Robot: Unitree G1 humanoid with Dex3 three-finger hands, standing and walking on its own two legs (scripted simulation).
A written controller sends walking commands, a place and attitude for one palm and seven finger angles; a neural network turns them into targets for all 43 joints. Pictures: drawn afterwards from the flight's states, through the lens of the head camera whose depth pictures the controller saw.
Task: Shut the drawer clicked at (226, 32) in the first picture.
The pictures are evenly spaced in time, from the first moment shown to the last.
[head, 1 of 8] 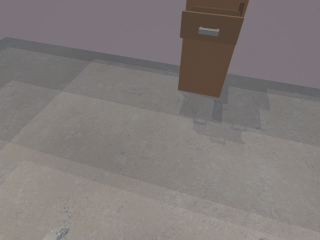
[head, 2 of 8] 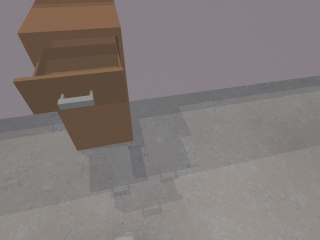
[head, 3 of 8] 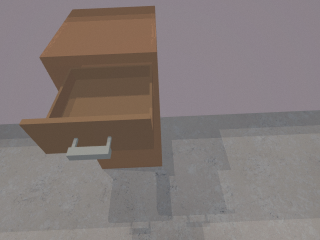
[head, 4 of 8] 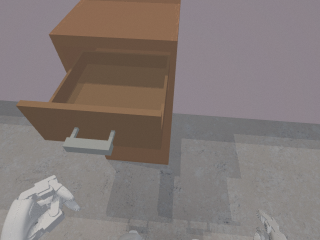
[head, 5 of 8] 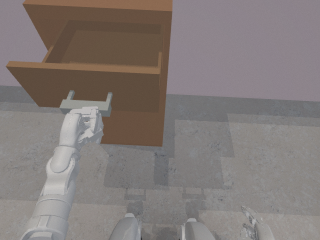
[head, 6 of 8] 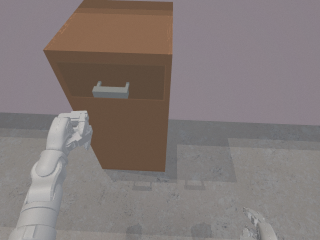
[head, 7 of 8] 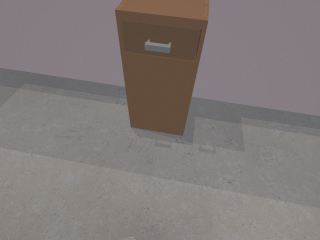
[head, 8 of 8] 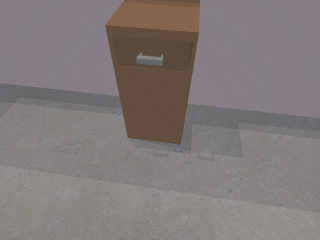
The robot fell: no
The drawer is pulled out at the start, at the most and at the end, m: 0.28 0.28 0.00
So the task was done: yes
